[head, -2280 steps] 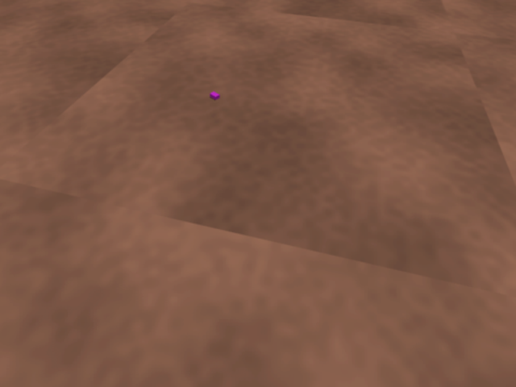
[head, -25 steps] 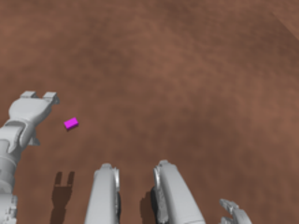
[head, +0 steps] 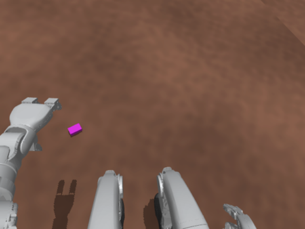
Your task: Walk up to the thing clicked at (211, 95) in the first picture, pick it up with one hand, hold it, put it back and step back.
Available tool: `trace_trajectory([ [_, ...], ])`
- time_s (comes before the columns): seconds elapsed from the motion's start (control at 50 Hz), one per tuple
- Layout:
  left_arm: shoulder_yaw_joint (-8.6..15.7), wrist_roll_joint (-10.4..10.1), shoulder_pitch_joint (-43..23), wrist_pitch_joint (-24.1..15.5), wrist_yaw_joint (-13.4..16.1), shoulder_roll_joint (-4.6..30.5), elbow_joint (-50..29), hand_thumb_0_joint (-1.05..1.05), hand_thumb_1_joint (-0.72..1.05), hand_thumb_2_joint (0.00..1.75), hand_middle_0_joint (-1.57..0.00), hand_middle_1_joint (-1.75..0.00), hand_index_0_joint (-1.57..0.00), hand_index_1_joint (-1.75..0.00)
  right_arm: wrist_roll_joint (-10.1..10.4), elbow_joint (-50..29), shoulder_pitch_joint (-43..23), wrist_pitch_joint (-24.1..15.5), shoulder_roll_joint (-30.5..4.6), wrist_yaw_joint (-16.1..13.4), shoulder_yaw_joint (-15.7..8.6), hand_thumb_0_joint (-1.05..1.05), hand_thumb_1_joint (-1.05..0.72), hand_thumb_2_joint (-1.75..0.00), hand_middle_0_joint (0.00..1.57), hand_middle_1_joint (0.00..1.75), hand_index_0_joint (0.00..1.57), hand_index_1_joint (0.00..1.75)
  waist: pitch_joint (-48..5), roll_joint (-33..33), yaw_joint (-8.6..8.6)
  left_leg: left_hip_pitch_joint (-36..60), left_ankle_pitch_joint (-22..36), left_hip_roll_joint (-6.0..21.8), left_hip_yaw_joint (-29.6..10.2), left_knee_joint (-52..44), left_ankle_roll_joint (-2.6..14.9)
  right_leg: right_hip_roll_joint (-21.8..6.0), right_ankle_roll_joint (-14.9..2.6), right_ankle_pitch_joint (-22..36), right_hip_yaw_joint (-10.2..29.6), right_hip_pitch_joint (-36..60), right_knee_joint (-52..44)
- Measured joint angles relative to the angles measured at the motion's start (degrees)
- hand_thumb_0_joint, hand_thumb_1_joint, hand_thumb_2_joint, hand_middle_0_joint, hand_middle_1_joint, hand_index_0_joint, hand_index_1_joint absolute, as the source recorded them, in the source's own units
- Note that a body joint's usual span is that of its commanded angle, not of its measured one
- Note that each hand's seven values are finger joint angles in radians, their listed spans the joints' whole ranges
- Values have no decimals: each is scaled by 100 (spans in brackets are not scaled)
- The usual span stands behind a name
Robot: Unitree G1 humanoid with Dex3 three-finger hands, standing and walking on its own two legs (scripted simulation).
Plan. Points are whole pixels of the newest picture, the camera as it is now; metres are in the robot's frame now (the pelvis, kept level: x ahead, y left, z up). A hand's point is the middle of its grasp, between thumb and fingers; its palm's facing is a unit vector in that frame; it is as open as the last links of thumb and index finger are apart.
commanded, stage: go down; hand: left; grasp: from above
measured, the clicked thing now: (75, 129) +0.55 +0.32 -0.56
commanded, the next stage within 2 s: approach in 0.50 s
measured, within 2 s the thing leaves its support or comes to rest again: neither
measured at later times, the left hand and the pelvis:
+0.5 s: hand (40, 133) +0.38 +0.29 -0.10, palm faces -0.43 +0.04 -0.90, open 12.7 cm; pelvis +0.00 +0.00 +0.00, yaw +0 degrees
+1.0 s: hand (59, 142) +0.38 +0.27 -0.20, palm faces -0.50 +0.04 -0.86, open 11.5 cm; pelvis -0.01 +0.00 -0.06, yaw -1 degrees
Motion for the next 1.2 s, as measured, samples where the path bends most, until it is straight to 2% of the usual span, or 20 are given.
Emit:
trace_trajectory([
  [0.14, 12, 108, 30, -29, 40, -14, -30, 0, -34, 84, -30, -74, -27, -77, -25, -2, 25, -8, -33, 10, -35, 1, -92, -90, 20, 30, 21, 30, -34, -1, -24, -50, -25, -8, -5, 46, 3, -7, 2, -28, -7, -41, 39],
  [0.28, 55, 88, 113, 48, 88, -81, -139, 0, -31, 82, -33, -71, -29, -75, -25, 16, 19, 41, -20, 31, -71, 1, -92, -90, 20, 30, 20, 30, 5, 19, -2, 11, -13, -4, 0, 6, 9, -2, 12, -10, 1, 19, -6],
  [0.4, -15, 78, 155, 85, 98, -96, -40, 0, -28, 79, -35, -70, -32, -73, -8, 7, 46, 32, 10, 18, -38, 1, -92, -90, 20, 30, 21, 30, 0, 17, 2, 58, 13, -2, 1, -62, 4, -1, 3, 16, 5, 62, -70],
  [0.58, 25, 188, 119, 8, 200, -74, -35, 0, -26, 76, -36, -70, -34, -72, -59, 38, 43, -31, -25, 25, -63, 1, -92, -90, 20, 30, 21, 30, -41, 7, -19, -124, -48, -21, -8, 88, -3, -17, 1, -61, -10, -116, 92],
  [0.68, 72, 169, 112, 72, 204, -116, -179, 0, -25, 76, -38, -69, -35, -71, -61, 34, 7, 9, -37, 63, -116, 1, -92, -90, 20, 30, 21, 30, 9, 30, 3, -118, -61, -23, -11, 113, -4, -17, 6, -74, -13, -108, 115],
  [0.76, -13, 111, 17, 170, 241, -152, 64, 0, -21, 74, -41, -67, -38, -70, -56, 37, 2, 13, -16, 75, -82, 1, -91, -90, 20, 30, 20, 30, -12, 15, 3, -89, -36, -10, -5, 48, -3, -6, 0, -43, -4, -89, 53],
  [0.84, -128, 151, -134, 158, 304, -154, 526, 0, -17, 71, -43, -67, -41, -69, -73, 20, 15, -47, -22, 102, -23, 1, -91, -90, 20, 30, 21, 30, -89, -23, -58, -253, -53, -10, -3, 147, -9, -4, -20, -66, -7, -261, 167],
  [0.94, -191, 375, -461, -132, 515, -114, 1180, 0, -13, 68, -45, -66, -44, -67, -188, 39, -59, -158, -105, 171, 18, 1, -91, -90, 20, 30, 21, 30, -133, -88, -145, -869, -154, -18, -18, 655, -14, -10, -37, -186, -44, -873, 689],
  [1.06, 21, 906, -867, -577, 1029, 4, 1587, 0, -8, 65, -49, -61, -48, -63, -449, 147, -277, -261, -208, 315, 16, 1, -91, -90, 20, 30, 21, 30, -128, -144, -235, -2080, -302, -27, -43, 1670, -14, -16, -19, -356, -113, -2062, 1702],
  [1.12, 140, 1113, -1125, -630, 1332, 42, 1794, 0, -5, 63, -53, -57, -51, -59, -573, 226, -416, -305, -178, 386, -2, 1, -90, -89, 20, 30, 20, 30, -11, -169, -275, -2626, -336, -34, -44, 2182, -8, -25, -5, -407, -139, -2597, 2220],
  [1.2, 252, 1260, -1446, -532, 1660, 31, 2215, 0, 0, 60, -59, -49, -56, -53, -696, 338, -549, -392, -55, 486, 0, 1, -90, -89, 20, 30, 20, 30, 173, -194, -346, -3231, -316, -47, -29, 2747, -5, -44, 2, -420, -156, -3193, 2809],
])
